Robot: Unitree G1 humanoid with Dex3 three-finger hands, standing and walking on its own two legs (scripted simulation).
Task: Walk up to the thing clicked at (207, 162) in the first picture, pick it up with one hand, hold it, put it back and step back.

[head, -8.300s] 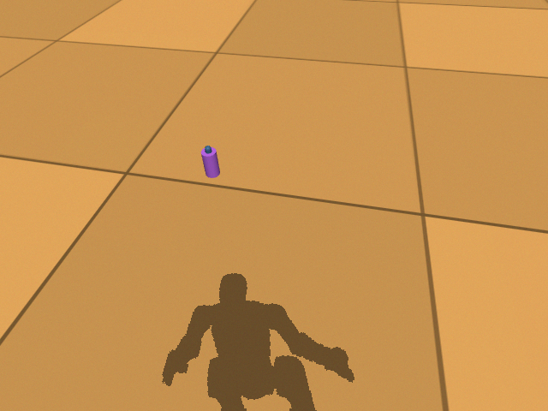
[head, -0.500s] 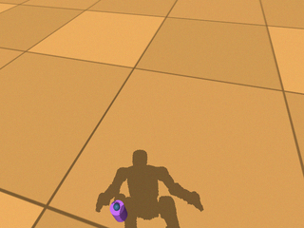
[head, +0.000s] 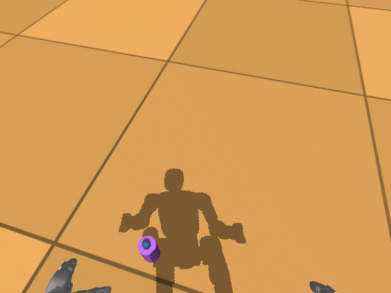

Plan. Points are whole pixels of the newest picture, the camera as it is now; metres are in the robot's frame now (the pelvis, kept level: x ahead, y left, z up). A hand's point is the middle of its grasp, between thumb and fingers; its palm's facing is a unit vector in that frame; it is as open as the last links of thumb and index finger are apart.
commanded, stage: go down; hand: left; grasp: from the side
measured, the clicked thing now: (148, 248) +0.39 +0.22 -0.67
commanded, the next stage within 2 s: none
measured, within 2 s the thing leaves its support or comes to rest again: neither
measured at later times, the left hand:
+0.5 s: hand out of the picture +0.15 +0.28 -0.17, palm faces +0.05 -0.94 -0.33, open 17.2 cm
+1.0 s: hand (80, 276) +0.22 +0.32 -0.25, palm faces +0.09 -0.96 -0.25, open 17.3 cm
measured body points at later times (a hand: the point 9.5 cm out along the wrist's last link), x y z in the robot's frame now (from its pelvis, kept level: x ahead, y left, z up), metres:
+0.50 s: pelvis +0.01 +0.02 -0.05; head +0.08 +0.04 +0.39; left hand +0.15 +0.33 -0.15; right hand +0.18 -0.23 -0.13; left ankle +0.01 +0.14 -0.73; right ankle +0.01 -0.13 -0.73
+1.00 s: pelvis -0.03 +0.01 -0.17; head +0.12 +0.04 +0.25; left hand +0.21 +0.38 -0.23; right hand +0.16 -0.26 -0.26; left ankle +0.00 +0.14 -0.73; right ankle +0.01 -0.13 -0.73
